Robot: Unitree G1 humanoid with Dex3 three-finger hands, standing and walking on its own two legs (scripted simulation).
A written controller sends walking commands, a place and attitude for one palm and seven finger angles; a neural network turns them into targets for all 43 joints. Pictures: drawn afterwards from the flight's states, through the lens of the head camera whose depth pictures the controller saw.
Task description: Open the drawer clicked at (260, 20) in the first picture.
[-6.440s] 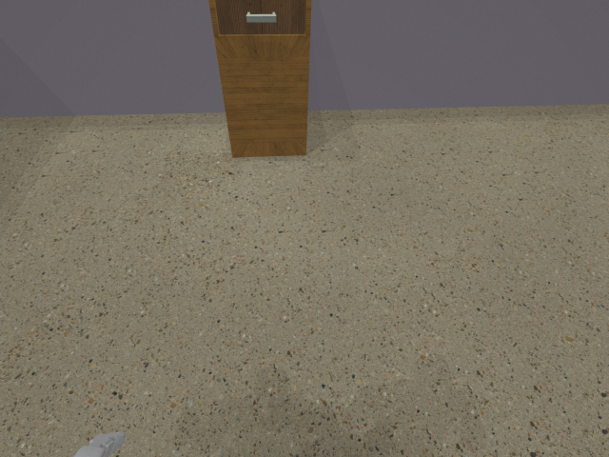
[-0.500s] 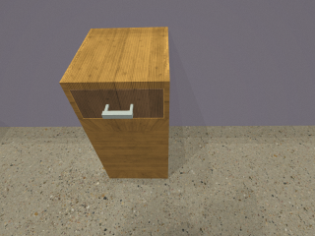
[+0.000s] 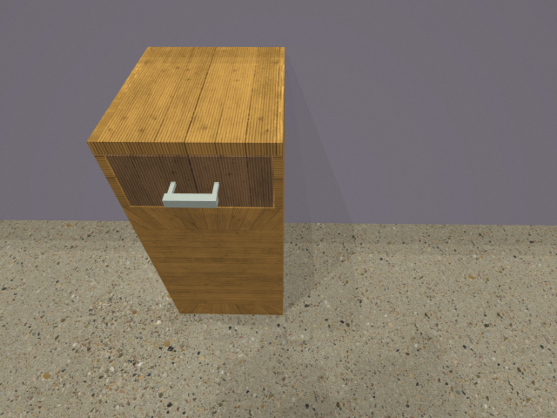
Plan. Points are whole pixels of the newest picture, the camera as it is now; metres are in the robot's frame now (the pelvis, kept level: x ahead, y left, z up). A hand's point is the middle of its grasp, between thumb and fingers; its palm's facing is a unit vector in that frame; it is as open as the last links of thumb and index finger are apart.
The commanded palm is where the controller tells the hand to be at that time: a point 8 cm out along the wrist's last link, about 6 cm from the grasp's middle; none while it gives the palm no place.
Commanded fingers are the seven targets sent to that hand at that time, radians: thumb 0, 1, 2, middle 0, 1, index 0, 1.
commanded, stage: come to a stop and stand still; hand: left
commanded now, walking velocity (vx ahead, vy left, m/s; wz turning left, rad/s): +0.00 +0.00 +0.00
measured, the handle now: (192, 193) +0.57 +0.22 -0.06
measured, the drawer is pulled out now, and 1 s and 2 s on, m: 0.00 0.00 0.00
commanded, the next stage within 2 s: look again from close up in 0.56 s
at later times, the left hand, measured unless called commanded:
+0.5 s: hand out of the picture +0.00 +0.15 -0.18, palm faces +0.06 -0.98 -0.19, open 7.3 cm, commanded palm none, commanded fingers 0.00 0.90 0.90 -0.20 -0.30 -0.20 -0.30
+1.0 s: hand out of the picture +0.04 +0.21 -0.19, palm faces +0.04 -0.98 -0.18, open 7.3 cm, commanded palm none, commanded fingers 0.00 0.90 0.90 -0.20 -0.30 -0.20 -0.30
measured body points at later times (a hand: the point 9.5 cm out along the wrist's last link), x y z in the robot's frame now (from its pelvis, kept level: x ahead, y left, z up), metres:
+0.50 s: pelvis +0.03 -0.01 +0.00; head +0.04 -0.02 +0.45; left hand +0.00 +0.20 -0.16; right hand +0.03 -0.23 -0.17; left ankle +0.02 +0.15 -0.74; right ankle -0.04 -0.07 -0.74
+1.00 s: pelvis +0.02 +0.04 -0.01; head +0.01 +0.06 +0.44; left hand +0.04 +0.26 -0.18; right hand +0.07 -0.20 -0.15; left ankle +0.02 +0.13 -0.74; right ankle -0.04 -0.07 -0.74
